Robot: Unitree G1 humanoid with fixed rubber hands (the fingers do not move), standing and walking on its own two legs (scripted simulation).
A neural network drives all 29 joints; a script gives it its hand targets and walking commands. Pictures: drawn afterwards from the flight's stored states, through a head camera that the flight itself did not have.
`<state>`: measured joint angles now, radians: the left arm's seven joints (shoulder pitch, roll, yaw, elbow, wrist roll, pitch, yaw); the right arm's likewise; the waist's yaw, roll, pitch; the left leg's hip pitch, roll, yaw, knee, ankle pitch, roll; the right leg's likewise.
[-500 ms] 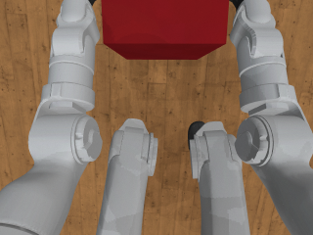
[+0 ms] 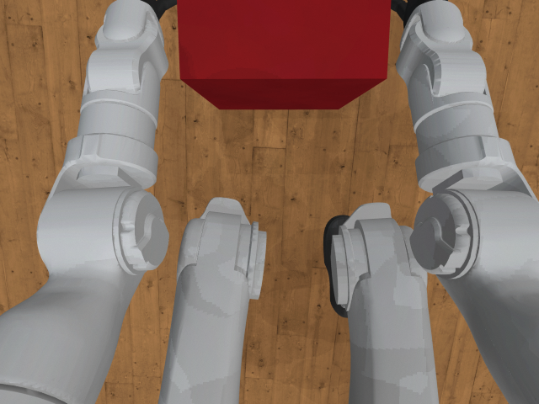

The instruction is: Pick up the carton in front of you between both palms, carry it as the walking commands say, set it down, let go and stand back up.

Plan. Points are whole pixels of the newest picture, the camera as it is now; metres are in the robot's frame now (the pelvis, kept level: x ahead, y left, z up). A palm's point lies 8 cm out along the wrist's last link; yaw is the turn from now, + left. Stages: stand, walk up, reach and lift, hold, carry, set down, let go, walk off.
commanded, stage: set down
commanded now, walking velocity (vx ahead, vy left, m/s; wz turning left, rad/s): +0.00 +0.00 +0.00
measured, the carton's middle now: (280, 21) +0.55 +0.02 -0.25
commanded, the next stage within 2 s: let go in 1.94 s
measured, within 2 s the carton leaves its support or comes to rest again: neither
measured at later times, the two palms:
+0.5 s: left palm (141, 5) +0.54 +0.18 -0.16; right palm (422, 6) +0.54 -0.13 -0.17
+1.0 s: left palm out of the picture +0.54 +0.22 -0.17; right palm out of the picture +0.56 -0.17 -0.17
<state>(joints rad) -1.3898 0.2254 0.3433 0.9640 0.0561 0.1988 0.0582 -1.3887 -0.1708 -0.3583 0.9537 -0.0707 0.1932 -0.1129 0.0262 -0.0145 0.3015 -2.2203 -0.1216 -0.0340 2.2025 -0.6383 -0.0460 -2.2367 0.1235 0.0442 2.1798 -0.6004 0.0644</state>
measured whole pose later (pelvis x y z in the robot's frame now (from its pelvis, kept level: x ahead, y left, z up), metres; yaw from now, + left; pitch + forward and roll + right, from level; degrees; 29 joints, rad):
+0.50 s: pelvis -0.01 +0.00 -0.01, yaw +0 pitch +34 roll +0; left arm -1.46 0.24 0.44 0.99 0.16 0.19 -0.05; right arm -1.46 -0.19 -0.47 0.98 -0.18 0.18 0.00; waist 0.03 -0.01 0.40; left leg -2.19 -0.10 -0.03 2.23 -0.63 -0.04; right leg -2.21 0.11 0.03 2.20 -0.59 0.05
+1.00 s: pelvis +0.00 +0.00 -0.01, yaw +1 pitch +35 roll +0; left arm -1.45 0.43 0.10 1.08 -0.23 0.07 0.08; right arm -1.44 -0.38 -0.10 1.06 0.23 0.08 -0.12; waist 0.02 -0.01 0.39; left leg -2.23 -0.05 0.00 2.25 -0.63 -0.01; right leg -2.24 0.06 0.01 2.24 -0.61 0.03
